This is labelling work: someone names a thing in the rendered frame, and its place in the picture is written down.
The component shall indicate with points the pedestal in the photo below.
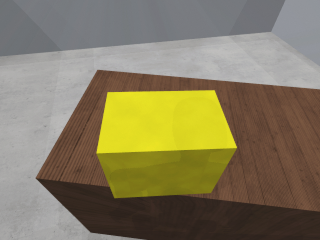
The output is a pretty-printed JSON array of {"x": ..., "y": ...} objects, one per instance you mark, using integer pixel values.
[{"x": 269, "y": 190}]

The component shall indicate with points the carton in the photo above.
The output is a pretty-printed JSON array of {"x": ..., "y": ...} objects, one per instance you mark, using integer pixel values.
[{"x": 163, "y": 143}]

